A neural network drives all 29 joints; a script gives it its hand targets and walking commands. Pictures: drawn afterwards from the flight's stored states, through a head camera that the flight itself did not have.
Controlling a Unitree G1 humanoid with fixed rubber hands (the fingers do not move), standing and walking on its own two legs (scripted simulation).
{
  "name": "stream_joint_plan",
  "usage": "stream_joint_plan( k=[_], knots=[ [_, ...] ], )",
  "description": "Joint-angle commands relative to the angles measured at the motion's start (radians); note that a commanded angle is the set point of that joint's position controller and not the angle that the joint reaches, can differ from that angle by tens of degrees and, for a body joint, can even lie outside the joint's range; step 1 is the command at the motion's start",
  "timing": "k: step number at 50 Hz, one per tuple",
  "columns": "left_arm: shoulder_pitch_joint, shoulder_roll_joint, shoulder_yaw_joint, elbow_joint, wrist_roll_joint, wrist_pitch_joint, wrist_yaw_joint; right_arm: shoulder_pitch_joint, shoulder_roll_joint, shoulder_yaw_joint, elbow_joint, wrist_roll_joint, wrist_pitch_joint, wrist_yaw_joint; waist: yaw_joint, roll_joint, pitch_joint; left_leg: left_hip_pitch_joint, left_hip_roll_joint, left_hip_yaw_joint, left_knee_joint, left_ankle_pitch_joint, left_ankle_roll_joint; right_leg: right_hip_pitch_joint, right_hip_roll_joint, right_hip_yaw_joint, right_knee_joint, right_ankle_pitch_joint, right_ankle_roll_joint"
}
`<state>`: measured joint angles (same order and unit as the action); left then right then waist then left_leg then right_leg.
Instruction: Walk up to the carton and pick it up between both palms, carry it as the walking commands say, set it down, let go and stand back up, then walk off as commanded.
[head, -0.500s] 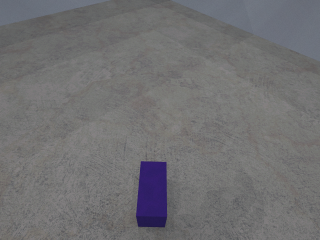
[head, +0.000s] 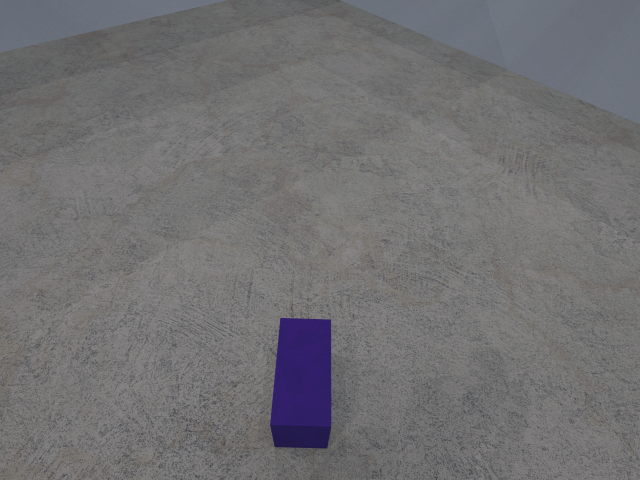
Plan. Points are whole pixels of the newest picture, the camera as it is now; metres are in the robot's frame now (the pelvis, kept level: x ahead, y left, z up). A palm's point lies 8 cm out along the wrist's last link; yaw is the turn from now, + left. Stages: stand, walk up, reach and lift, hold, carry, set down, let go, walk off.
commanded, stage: walk off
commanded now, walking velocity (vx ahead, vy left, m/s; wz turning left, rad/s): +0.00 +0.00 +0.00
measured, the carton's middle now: (303, 382) +0.49 +0.03 -0.66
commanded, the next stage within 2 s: none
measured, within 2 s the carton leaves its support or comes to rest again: neither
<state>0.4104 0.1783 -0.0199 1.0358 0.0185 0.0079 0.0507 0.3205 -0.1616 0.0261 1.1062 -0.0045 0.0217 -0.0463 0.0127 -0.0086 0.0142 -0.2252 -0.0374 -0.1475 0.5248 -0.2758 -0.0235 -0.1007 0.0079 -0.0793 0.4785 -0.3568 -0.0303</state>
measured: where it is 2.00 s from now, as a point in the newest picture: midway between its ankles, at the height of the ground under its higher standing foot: outside the picture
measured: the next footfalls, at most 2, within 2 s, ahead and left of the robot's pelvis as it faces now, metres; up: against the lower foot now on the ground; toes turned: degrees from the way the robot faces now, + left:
right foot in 0.78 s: -0.11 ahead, -0.13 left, +0.00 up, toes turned +22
left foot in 1.22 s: -0.36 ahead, +0.02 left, +0.00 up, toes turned +40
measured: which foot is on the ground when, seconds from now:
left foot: down 0.00-0.78, up 0.80-1.00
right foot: down 0.00-0.34, up 0.36-0.76, down 0.78-1.00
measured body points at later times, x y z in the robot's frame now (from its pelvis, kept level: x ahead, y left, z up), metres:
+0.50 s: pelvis -0.07 +0.03 +0.00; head -0.04 +0.06 +0.44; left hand -0.04 +0.29 -0.16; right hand +0.02 -0.22 -0.14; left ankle -0.03 +0.12 -0.74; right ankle -0.09 -0.13 -0.63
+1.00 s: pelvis -0.20 -0.06 +0.01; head -0.16 -0.09 +0.45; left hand -0.24 +0.22 -0.09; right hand -0.01 -0.28 -0.15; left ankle -0.31 +0.05 -0.60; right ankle -0.15 -0.15 -0.74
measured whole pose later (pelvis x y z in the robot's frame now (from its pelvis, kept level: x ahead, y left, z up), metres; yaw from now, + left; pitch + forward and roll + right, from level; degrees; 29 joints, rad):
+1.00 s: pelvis -0.20 -0.06 +0.01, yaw +29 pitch +0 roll +3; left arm 0.24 0.23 0.03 0.78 0.03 0.04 0.07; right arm 0.24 -0.30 -0.11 0.89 -0.03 0.10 0.01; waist -0.01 0.05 0.03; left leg -0.55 -0.07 -0.08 1.35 -0.36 -0.12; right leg -0.24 -0.07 -0.11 0.51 -0.27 -0.03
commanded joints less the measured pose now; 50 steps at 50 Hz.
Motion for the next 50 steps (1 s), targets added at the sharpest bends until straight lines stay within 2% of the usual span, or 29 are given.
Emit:
stream_joint_plan(
  k=[1,3,5,7,8,10,11,13,15,16,17,18,19,20,21,23,26,31,33,36,37,38,39,40,41,43,44,46,50],
  knots=[
    [0.093,0.078,0.015,0.007,0.000,-0.004,0.003,0.062,-0.080,-0.012,0.002,0.000,-0.004,-0.003,0.000,0.012,0.084,-0.056,0.068,-0.041,-0.066,0.232,0.036,-0.037,-0.104,0.098,-0.099,0.198,-0.025],
    [0.072,0.102,0.026,0.000,0.000,-0.003,0.008,0.038,-0.095,-0.019,-0.009,-0.001,-0.005,-0.005,0.000,0.007,0.105,-0.101,0.068,-0.039,-0.024,0.277,0.032,-0.031,-0.111,0.092,-0.074,0.250,-0.025],
    [0.066,0.150,0.051,-0.014,-0.003,0.005,0.022,0.015,-0.118,-0.033,-0.041,-0.003,-0.007,-0.008,0.001,-0.016,0.056,-0.139,0.075,-0.013,0.086,0.348,0.018,-0.014,-0.160,0.081,-0.009,0.393,-0.037],
    [0.074,0.150,0.062,-0.024,-0.006,0.018,0.032,0.012,-0.106,-0.039,-0.066,-0.001,-0.003,-0.009,0.003,-0.043,0.012,-0.144,0.068,0.027,0.194,0.316,0.007,-0.043,-0.221,0.086,0.014,0.497,-0.071],
    [0.067,0.147,0.065,-0.032,-0.005,0.024,0.037,0.004,-0.100,-0.043,-0.081,-0.003,0.002,-0.009,0.004,-0.062,0.014,-0.144,0.059,0.056,0.252,0.259,0.005,-0.084,-0.257,0.102,0.008,0.524,-0.098],
    [0.002,0.153,0.068,-0.060,-0.003,0.033,0.048,0.012,-0.086,-0.052,-0.102,-0.020,0.014,-0.004,-0.014,-0.149,0.042,-0.144,0.041,0.136,0.436,-0.105,0.007,-0.207,-0.377,0.156,-0.028,0.645,-0.182],
    [-0.019,0.151,0.065,-0.065,0.004,0.032,0.051,-0.002,-0.066,-0.053,-0.113,-0.027,0.022,-0.002,-0.013,-0.151,0.069,-0.176,0.056,0.163,0.501,-0.287,0.007,-0.227,-0.414,0.161,-0.043,0.703,-0.211],
    [-0.067,0.170,0.069,-0.066,0.021,0.029,0.056,-0.023,-0.028,-0.043,-0.138,-0.025,0.027,0.003,-0.029,-0.101,0.096,-0.184,0.121,0.155,0.421,-0.316,0.006,-0.218,-0.389,0.102,-0.004,0.723,-0.170],
    [-0.100,0.189,0.080,-0.060,0.017,0.040,0.057,0.027,-0.052,-0.049,-0.132,-0.012,0.013,0.007,-0.045,-0.086,0.052,-0.108,0.102,0.194,0.203,-0.105,0.007,-0.169,-0.307,0.032,0.124,0.647,-0.096],
    [-0.076,0.178,0.082,-0.050,0.008,0.051,0.053,0.045,-0.090,-0.059,-0.129,-0.010,-0.001,0.010,-0.044,-0.001,0.048,-0.055,0.094,0.157,0.051,0.104,0.009,-0.195,-0.248,-0.024,0.251,0.502,-0.052],
    [-0.031,0.137,0.077,-0.066,0.001,0.061,0.043,0.059,-0.196,-0.084,-0.148,-0.017,-0.016,0.009,-0.028,0.243,0.020,0.021,0.281,-0.145,-0.089,0.592,0.061,-0.333,-0.116,-0.099,0.507,0.033,0.024],
    [-0.062,0.097,0.069,-0.118,-0.012,0.079,0.037,0.167,-0.274,-0.098,-0.144,-0.016,-0.011,0.012,-0.062,0.370,-0.064,0.009,0.486,-0.415,-0.164,1.049,0.223,-0.392,0.021,-0.011,0.716,-0.407,0.058],
    [-0.067,0.091,0.066,-0.130,-0.021,0.085,0.027,0.177,-0.281,-0.096,-0.140,-0.015,-0.003,0.011,-0.037,0.240,-0.095,0.029,0.470,-0.363,-0.146,1.004,0.262,-0.397,-0.027,0.093,0.827,-0.379,0.064],
    [-0.106,0.076,0.058,-0.152,-0.021,0.083,0.024,0.086,-0.277,-0.106,-0.172,-0.025,0.009,0.004,-0.043,0.215,-0.067,-0.052,0.433,-0.352,-0.191,0.619,0.272,-0.430,-0.029,0.112,0.848,-0.295,0.067],
    [-0.159,0.103,0.064,-0.154,-0.012,0.079,0.023,-0.021,-0.258,-0.107,-0.202,-0.033,0.026,-0.003,-0.028,0.148,0.014,-0.121,0.353,-0.282,-0.208,0.335,0.229,-0.448,-0.047,0.128,0.839,-0.182,0.071],
    [-0.163,0.144,0.076,-0.155,0.009,0.070,0.012,-0.109,-0.215,-0.095,-0.239,-0.028,0.038,-0.002,-0.005,0.129,-0.009,-0.138,0.253,-0.172,-0.195,0.306,0.180,-0.413,-0.031,0.115,0.820,-0.062,0.075],
    [-0.146,0.122,0.075,-0.168,-0.006,0.072,0.011,-0.074,-0.214,-0.099,-0.239,-0.016,0.023,0.011,-0.006,0.097,-0.067,-0.067,0.227,-0.157,-0.195,0.328,0.155,-0.390,-0.008,0.099,0.751,-0.026,0.080],
    [-0.158,0.115,0.076,-0.205,-0.016,0.077,0.020,-0.050,-0.234,-0.116,-0.241,-0.023,0.034,0.027,-0.042,0.200,-0.051,-0.022,0.222,-0.248,-0.303,0.053,0.136,-0.340,0.020,0.100,0.488,-0.109,0.094],
    [-0.118,0.123,0.080,-0.204,-0.025,0.074,0.019,-0.062,-0.250,-0.126,-0.247,-0.024,0.045,0.032,-0.037,0.229,-0.057,-0.058,0.214,-0.262,-0.354,-0.023,0.119,-0.241,0.044,0.084,0.373,-0.143,0.082],
    [-0.002,0.135,0.087,-0.177,-0.034,0.062,0.019,-0.109,-0.265,-0.139,-0.261,-0.020,0.057,0.035,-0.009,0.289,-0.079,-0.096,0.182,-0.271,-0.418,-0.063,0.054,-0.066,0.076,0.065,0.133,-0.135,0.046],
    [0.057,0.145,0.090,-0.161,-0.030,0.056,0.023,-0.133,-0.267,-0.143,-0.272,-0.014,0.058,0.035,0.013,0.311,-0.080,-0.119,0.158,-0.257,-0.436,-0.069,0.008,0.007,0.078,0.051,0.002,-0.097,0.026],
    [0.112,0.161,0.093,-0.143,-0.019,0.047,0.030,-0.159,-0.254,-0.142,-0.288,-0.006,0.054,0.035,0.040,0.269,-0.057,-0.186,0.097,-0.196,-0.396,-0.091,-0.052,0.097,0.056,0.048,-0.167,-0.025,0.004],
    [0.108,0.206,0.102,-0.145,-0.008,0.037,0.039,-0.107,-0.194,-0.132,-0.285,0.001,0.049,0.036,0.014,0.001,-0.043,-0.301,0.013,-0.107,-0.128,-0.186,-0.071,0.127,-0.099,0.211,-0.278,-0.136,-0.009],
    [-0.102,0.311,0.117,-0.251,-0.004,0.039,0.037,-0.088,-0.117,-0.129,-0.305,-0.008,0.049,0.027,-0.016,-0.340,-0.022,-0.408,-0.160,0.103,0.327,-0.350,-0.095,-0.113,-0.482,0.546,-0.337,-0.187,-0.145],
    [-0.189,0.265,0.104,-0.277,0.017,0.046,0.027,-0.185,-0.224,-0.152,-0.314,-0.044,0.058,0.026,-0.002,-0.188,0.076,-0.376,-0.055,0.041,0.598,-0.326,-0.080,-0.423,-0.508,0.443,-0.393,-0.076,-0.200],
    [-0.368,0.189,0.074,-0.317,0.029,0.036,0.020,-0.061,-0.231,-0.166,-0.272,-0.038,0.069,0.050,-0.141,-0.095,0.079,-0.231,-0.059,0.029,0.860,-0.165,-0.039,-0.526,-0.305,0.190,-0.278,0.130,-0.108],
    [-0.397,0.187,0.073,-0.340,0.027,0.029,0.019,-0.001,-0.226,-0.163,-0.243,-0.034,0.073,0.056,-0.154,-0.103,0.050,-0.229,-0.059,0.042,0.950,-0.093,-0.040,-0.468,-0.246,0.116,-0.220,0.197,-0.074],
    [-0.334,0.169,0.070,-0.351,0.015,0.024,0.019,-0.006,-0.216,-0.155,-0.240,-0.028,0.071,0.060,-0.096,-0.122,0.029,-0.299,-0.058,0.086,1.006,-0.056,-0.072,-0.323,-0.228,0.072,-0.162,0.308,-0.095],
    [-0.097,0.209,0.090,-0.291,0.006,0.023,0.027,-0.153,-0.186,-0.137,-0.298,-0.022,0.069,0.057,0.035,-0.183,0.017,-0.441,-0.026,0.101,0.716,-0.134,-0.130,0.043,-0.273,0.108,-0.065,0.513,-0.132]
  ],
)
